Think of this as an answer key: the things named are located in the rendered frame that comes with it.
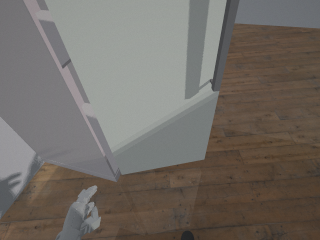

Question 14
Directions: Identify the left robot forearm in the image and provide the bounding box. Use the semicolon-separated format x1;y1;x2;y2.
55;228;82;240

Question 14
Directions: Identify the fridge door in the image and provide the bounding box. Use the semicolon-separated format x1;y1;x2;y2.
44;0;227;175

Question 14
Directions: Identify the handle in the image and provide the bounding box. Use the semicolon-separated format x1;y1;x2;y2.
210;0;240;92

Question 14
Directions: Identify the robot right foot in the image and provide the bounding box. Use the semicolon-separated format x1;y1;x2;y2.
181;230;195;240

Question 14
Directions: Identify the robot left hand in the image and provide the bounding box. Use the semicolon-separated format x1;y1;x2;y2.
62;185;101;237

